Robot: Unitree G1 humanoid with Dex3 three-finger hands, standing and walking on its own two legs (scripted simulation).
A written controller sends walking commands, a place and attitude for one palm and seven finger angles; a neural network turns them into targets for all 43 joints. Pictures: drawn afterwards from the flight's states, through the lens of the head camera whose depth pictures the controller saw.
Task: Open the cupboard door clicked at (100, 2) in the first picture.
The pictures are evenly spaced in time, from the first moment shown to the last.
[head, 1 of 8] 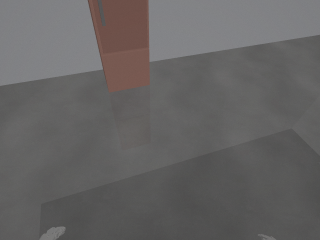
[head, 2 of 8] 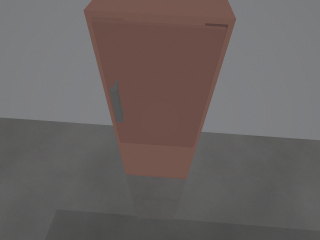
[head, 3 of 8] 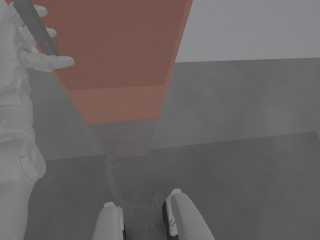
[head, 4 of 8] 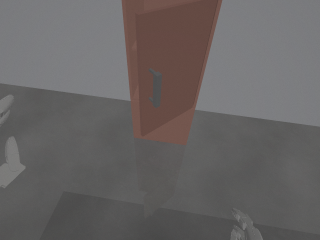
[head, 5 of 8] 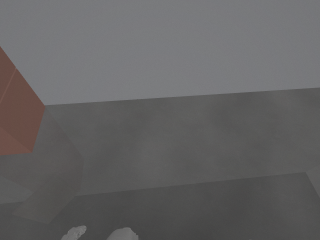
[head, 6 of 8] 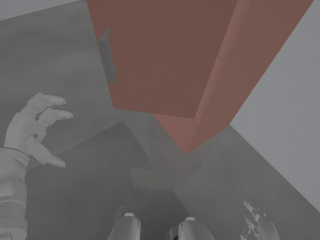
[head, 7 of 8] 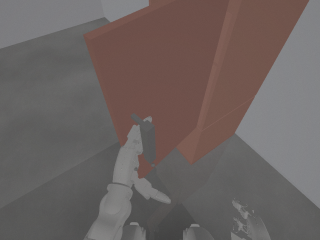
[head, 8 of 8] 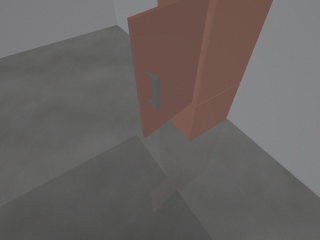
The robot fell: no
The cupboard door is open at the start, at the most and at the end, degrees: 0 100 100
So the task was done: yes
